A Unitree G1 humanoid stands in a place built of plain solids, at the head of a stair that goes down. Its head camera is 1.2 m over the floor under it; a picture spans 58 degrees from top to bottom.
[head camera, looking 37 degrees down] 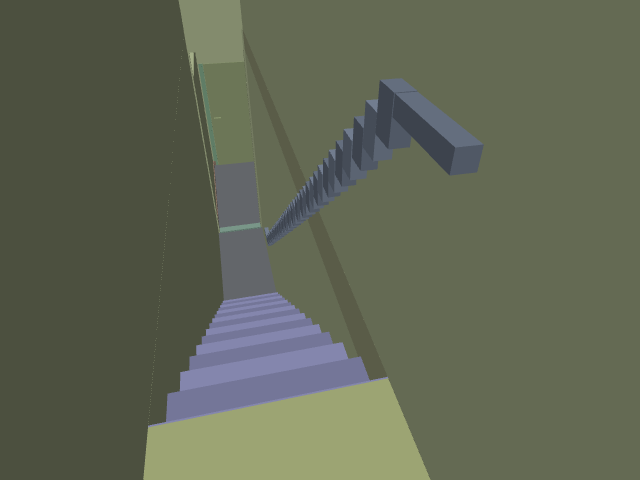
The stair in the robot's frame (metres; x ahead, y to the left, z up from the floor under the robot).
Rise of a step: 0.21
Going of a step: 0.25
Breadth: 0.84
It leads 13 degrees to the left of straight ahead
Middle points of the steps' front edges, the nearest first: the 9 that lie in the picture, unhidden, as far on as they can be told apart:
0.77 0.14 0.00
1.02 0.20 -0.21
1.26 0.26 -0.42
1.51 0.31 -0.63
1.76 0.37 -0.84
2.00 0.43 -1.05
2.25 0.48 -1.26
2.50 0.54 -1.47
2.74 0.60 -1.68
